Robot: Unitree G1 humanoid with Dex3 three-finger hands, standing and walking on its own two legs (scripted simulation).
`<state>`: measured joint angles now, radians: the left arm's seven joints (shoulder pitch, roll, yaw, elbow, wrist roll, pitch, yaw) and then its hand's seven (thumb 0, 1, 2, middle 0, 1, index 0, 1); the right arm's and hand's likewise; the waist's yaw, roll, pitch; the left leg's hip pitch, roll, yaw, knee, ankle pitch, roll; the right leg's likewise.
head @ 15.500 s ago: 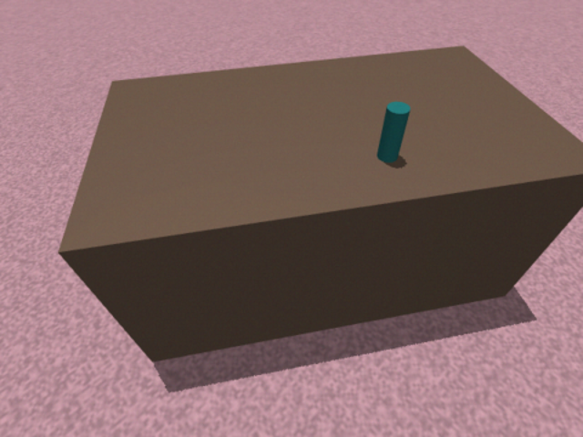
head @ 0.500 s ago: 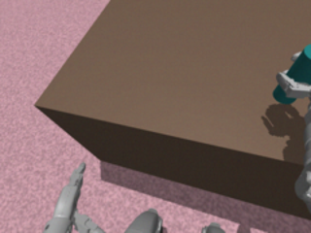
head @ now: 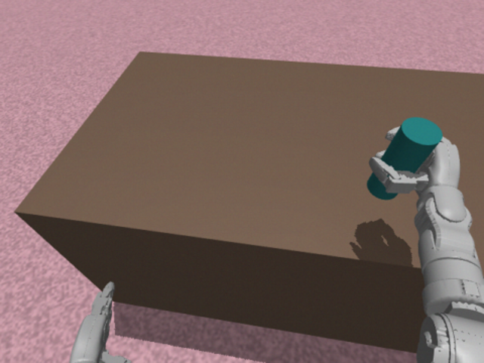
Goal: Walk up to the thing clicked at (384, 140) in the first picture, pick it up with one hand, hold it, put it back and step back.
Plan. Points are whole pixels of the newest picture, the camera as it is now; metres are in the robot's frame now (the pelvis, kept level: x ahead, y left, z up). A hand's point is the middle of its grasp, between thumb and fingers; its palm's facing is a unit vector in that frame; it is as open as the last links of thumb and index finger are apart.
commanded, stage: lift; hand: right
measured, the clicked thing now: (399, 162) +0.43 -0.20 +0.12
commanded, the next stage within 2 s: hold in 0.88 s
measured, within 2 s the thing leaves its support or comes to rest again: neither
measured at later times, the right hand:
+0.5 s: hand (403, 173) +0.36 -0.17 +0.17, palm faces +0.14 +0.99 +0.00, open 7.9 cm
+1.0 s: hand (415, 184) +0.32 -0.16 +0.19, palm faces +0.14 +0.99 -0.01, open 7.9 cm
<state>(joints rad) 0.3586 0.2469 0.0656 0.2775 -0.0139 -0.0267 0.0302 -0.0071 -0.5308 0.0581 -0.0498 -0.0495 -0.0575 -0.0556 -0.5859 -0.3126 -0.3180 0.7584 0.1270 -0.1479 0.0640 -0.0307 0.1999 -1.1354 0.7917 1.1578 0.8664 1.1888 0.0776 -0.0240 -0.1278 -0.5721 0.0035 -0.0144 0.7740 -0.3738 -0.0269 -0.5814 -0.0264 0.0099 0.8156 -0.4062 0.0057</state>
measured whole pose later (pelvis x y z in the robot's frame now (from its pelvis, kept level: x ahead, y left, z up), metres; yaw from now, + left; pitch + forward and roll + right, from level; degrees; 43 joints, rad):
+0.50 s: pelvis -0.02 +0.01 +0.02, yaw +0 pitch +1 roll +0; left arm 0.32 0.23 0.08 0.41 -0.03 -0.07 0.08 -0.01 -0.52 0.05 -0.04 -0.05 -0.05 -0.05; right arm -0.37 -0.23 -0.22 0.31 0.18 0.09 0.01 -0.03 0.20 -1.14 0.80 1.15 0.87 1.18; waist 0.02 -0.03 -0.06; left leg -0.37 0.01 -0.02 0.67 -0.32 -0.02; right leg -0.36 -0.02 0.00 0.67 -0.33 0.02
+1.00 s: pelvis -0.03 +0.01 +0.02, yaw -1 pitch -2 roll +0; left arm 0.27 0.22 0.08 0.53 -0.03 -0.11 0.07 -0.01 -0.53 0.05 -0.04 -0.05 -0.05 -0.05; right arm -0.27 -0.22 -0.21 0.10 0.19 0.24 0.01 -0.03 0.21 -1.15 0.80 1.15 0.87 1.18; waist 0.01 -0.04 -0.04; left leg -0.29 0.01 0.00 0.59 -0.27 -0.01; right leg -0.28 -0.02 0.02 0.59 -0.27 0.02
